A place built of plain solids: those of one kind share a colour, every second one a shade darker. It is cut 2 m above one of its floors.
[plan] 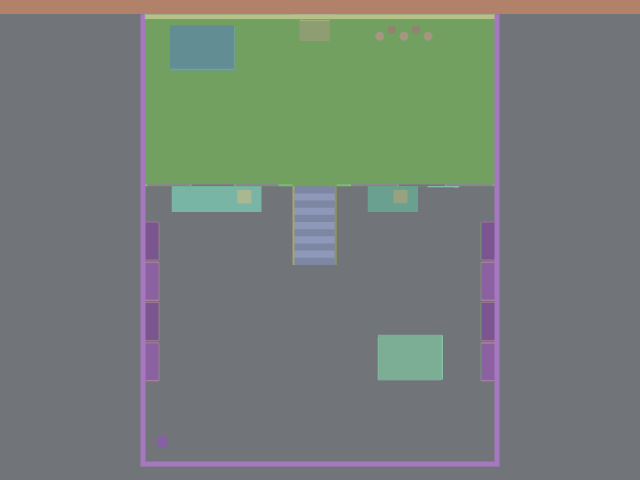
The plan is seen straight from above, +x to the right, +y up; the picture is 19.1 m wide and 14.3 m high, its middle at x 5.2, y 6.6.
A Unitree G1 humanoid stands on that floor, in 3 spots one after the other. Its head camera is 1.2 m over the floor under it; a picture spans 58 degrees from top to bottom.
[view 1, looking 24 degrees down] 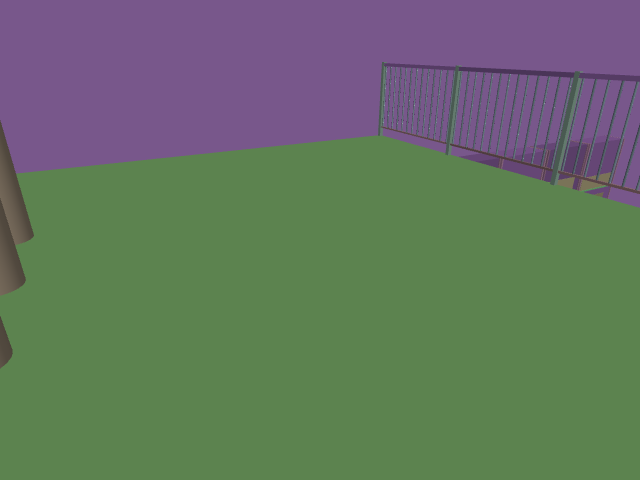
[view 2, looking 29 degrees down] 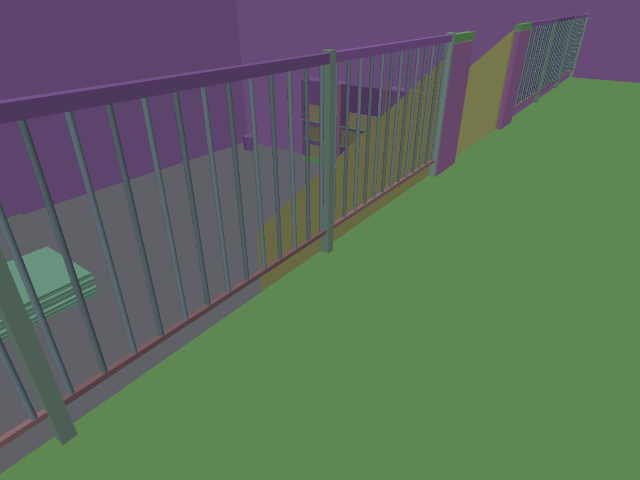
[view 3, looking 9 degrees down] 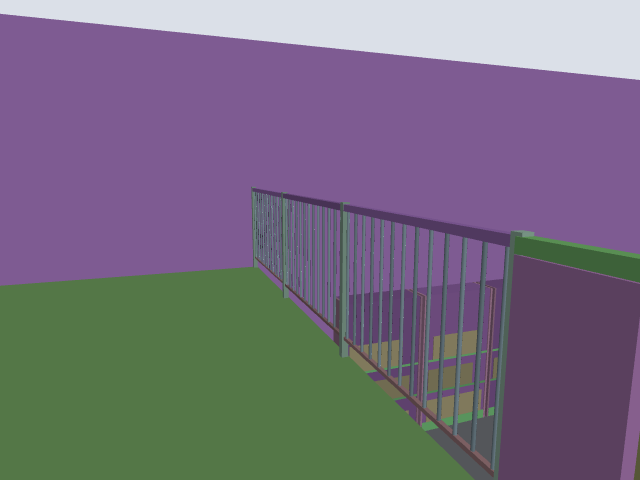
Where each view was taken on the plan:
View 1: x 5.04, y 12.08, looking -28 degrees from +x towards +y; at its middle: upper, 2.95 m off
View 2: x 9.20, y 9.40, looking -144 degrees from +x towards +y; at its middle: stair_guard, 4.95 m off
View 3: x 5.04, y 9.30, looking -20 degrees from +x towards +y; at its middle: wall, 5.78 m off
